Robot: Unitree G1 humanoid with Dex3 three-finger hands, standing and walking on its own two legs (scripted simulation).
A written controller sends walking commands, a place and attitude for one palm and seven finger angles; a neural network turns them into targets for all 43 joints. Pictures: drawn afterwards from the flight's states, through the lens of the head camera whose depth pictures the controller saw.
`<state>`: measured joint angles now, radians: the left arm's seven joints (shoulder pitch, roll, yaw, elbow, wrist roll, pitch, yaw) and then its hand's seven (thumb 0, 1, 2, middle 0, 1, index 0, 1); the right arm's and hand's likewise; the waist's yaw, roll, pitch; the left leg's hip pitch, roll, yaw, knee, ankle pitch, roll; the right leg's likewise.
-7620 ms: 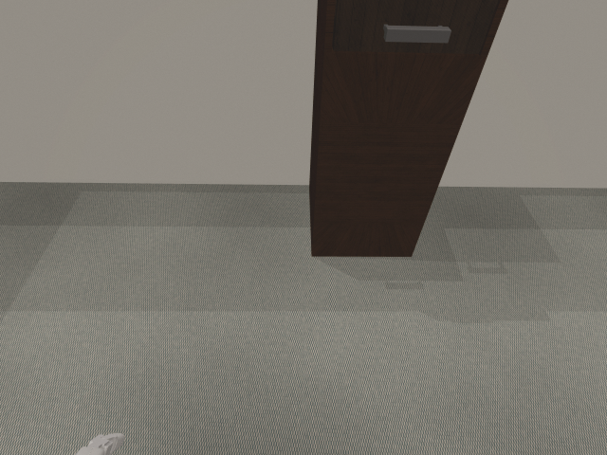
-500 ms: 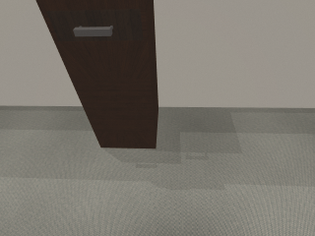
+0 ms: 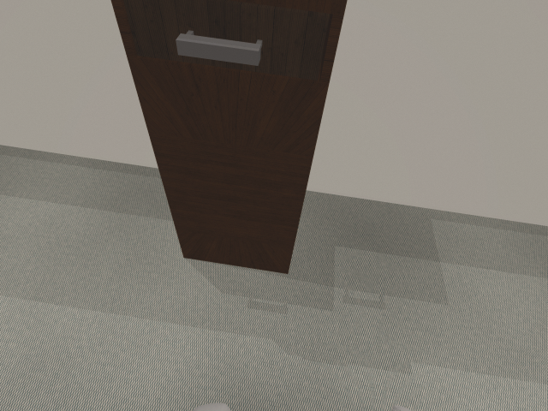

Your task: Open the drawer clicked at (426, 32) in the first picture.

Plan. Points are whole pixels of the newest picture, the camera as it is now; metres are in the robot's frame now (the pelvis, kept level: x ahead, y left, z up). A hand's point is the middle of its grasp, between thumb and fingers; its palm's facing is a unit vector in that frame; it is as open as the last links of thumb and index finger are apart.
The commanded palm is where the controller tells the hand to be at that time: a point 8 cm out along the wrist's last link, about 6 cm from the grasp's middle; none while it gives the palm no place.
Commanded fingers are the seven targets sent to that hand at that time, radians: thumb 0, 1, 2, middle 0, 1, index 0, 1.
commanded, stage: take the last steps up to it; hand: left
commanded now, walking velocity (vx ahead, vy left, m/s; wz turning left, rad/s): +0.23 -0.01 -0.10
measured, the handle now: (222, 44) +0.70 +0.19 +0.17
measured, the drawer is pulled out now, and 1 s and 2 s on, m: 0.00 0.00 0.00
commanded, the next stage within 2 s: come to a stop and stand still in 0.22 s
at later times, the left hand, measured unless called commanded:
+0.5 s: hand (203, 336) +0.25 +0.15 -0.16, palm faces -0.07 -0.98 -0.19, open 7.4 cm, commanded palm none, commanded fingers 0.00 0.90 0.90 -0.20 -0.30 -0.20 -0.30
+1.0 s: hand (130, 410) +0.13 +0.24 -0.16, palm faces +0.07 -0.98 -0.20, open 7.4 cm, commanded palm none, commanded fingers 0.00 0.90 0.90 -0.20 -0.30 -0.20 -0.30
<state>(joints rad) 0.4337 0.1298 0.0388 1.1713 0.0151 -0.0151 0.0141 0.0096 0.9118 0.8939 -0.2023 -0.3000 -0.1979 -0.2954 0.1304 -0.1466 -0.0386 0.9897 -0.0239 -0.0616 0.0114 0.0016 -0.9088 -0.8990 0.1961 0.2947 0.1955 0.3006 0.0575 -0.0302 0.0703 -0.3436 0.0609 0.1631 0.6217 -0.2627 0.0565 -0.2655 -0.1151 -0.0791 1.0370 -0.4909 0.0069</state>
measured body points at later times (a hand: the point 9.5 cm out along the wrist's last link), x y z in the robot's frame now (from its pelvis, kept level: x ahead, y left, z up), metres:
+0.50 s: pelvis +0.14 +0.00 +0.00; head +0.16 -0.02 +0.45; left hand +0.26 +0.20 -0.14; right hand +0.04 -0.19 -0.16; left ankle +0.05 +0.09 -0.72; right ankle +0.20 -0.11 -0.73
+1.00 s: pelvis +0.10 +0.04 +0.02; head +0.10 +0.07 +0.47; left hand +0.13 +0.29 -0.15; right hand +0.13 -0.19 -0.12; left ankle +0.10 +0.15 -0.73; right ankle +0.10 -0.10 -0.67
